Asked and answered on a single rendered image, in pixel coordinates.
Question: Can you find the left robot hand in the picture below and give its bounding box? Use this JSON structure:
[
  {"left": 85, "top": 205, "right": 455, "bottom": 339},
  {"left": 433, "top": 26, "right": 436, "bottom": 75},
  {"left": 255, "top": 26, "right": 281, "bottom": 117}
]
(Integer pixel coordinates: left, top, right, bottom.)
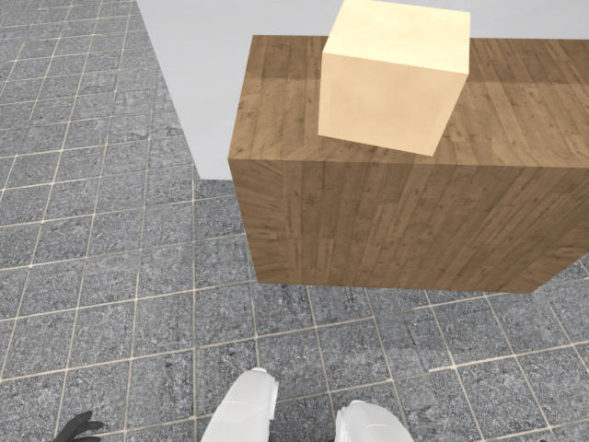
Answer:
[{"left": 53, "top": 411, "right": 104, "bottom": 442}]

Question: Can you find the robot thigh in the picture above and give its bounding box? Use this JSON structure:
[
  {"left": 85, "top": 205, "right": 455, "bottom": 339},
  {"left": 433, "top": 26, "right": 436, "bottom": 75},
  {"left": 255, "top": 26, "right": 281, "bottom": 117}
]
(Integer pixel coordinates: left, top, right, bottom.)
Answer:
[
  {"left": 201, "top": 370, "right": 279, "bottom": 442},
  {"left": 336, "top": 402, "right": 414, "bottom": 442}
]

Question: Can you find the robot right thigh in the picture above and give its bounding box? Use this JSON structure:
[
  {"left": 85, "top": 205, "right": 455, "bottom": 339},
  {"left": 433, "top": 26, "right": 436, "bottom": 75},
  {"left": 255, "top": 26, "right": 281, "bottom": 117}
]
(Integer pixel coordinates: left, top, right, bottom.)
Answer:
[{"left": 336, "top": 402, "right": 414, "bottom": 442}]

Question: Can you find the carton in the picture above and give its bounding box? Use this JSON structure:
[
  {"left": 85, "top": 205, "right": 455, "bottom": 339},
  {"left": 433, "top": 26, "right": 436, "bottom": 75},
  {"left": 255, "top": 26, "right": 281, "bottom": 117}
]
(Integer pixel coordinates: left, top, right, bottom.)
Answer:
[{"left": 318, "top": 0, "right": 470, "bottom": 157}]

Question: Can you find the pedestal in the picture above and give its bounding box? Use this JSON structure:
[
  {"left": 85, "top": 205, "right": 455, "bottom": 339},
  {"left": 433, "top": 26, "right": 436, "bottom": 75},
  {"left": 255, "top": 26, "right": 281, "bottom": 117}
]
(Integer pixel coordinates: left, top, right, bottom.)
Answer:
[{"left": 227, "top": 35, "right": 589, "bottom": 294}]

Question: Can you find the robot left thigh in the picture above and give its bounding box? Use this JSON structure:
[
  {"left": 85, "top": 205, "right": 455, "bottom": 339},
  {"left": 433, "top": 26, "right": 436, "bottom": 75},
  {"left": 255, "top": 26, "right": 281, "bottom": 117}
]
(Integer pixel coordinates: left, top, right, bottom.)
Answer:
[{"left": 201, "top": 370, "right": 279, "bottom": 442}]

